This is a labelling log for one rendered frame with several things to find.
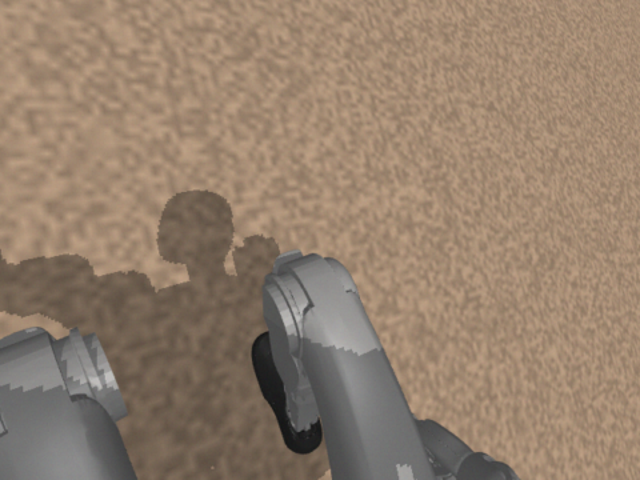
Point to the right robot hand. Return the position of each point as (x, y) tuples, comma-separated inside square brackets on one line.
[(445, 450)]

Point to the right robot foot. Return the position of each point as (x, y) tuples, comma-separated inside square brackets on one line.
[(272, 388)]

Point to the right robot arm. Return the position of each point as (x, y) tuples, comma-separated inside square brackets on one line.
[(480, 466)]

